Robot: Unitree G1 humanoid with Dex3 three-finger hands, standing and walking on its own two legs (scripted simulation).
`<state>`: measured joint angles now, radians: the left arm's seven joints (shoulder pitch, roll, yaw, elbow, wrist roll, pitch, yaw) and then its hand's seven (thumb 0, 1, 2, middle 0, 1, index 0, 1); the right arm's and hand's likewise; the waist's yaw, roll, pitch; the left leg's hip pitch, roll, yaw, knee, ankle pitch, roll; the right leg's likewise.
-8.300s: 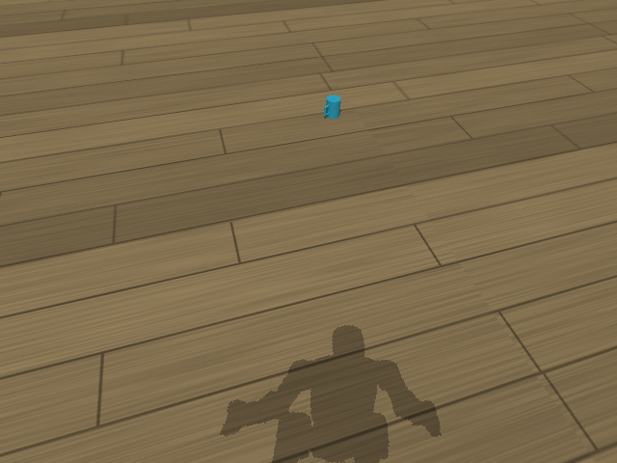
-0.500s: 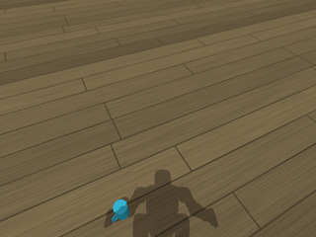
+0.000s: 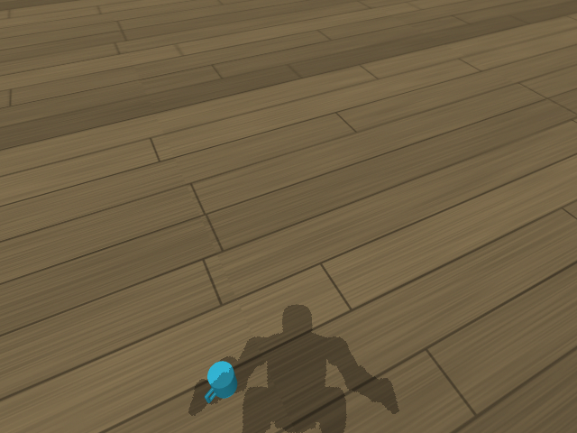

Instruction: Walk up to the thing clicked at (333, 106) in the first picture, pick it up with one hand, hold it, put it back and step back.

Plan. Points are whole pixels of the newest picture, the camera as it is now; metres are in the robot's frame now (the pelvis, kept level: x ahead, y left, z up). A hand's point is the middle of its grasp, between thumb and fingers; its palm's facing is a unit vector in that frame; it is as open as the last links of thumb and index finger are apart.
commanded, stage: stand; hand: left
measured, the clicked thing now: (219, 384) +0.40 +0.23 -0.73
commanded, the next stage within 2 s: rise first in 1.26 s
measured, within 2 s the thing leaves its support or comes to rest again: neither
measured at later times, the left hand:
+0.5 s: hand out of the picture +0.08 +0.26 -0.16, palm faces -0.02 -0.94 -0.35, open 7.4 cm
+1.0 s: hand out of the picture +0.08 +0.26 -0.16, palm faces -0.01 -0.94 -0.34, open 7.4 cm
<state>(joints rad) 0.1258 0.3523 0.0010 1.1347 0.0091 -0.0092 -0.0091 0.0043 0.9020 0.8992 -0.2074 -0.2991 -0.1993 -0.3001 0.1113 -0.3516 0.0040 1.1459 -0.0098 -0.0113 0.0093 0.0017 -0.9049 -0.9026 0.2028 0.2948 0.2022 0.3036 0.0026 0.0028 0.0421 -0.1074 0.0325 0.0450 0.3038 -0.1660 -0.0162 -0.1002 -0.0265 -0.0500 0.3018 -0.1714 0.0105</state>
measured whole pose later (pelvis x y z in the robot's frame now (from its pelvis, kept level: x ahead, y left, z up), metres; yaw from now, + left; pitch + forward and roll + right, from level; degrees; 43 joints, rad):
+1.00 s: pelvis +0.01 +0.00 +0.00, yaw +0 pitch -2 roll +0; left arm 0.12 0.35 0.00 1.13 0.01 -0.01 -0.01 0.00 0.90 0.90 -0.21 -0.30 -0.20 -0.30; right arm 0.11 -0.35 0.00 1.14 -0.01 -0.01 0.01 0.00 -0.90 -0.90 0.20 0.29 0.20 0.30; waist 0.00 0.00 0.04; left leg -0.09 0.03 0.04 0.30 -0.18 -0.01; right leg -0.08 -0.03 -0.05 0.30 -0.19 0.01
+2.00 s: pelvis -0.01 +0.01 -0.08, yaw +0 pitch +15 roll -1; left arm 0.15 0.31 0.15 0.67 0.21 0.11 0.01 0.00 -0.48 0.98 -0.07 -1.09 -0.07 -1.08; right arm 0.21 -0.25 -0.04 0.63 0.01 -0.12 -0.02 0.01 -0.90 -0.90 0.20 0.29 0.20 0.30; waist -0.02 -0.01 -0.07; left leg -0.81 0.05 0.02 1.02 -0.47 0.00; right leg -0.78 -0.04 -0.04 0.99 -0.46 0.01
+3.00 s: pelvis -0.10 +0.00 -0.36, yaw -3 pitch +34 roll -5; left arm -0.64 0.63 0.12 1.12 0.97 -0.21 0.17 0.00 -0.52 1.02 -0.08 -1.07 -0.07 -1.07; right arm 0.17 -0.28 -0.04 0.75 -0.04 -0.11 0.05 0.00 -0.88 -0.90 0.20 0.29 0.20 0.30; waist -0.10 0.01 -0.13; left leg -2.06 0.06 -0.07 2.11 -0.64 0.00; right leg -2.01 -0.04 -0.07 2.06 -0.64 -0.01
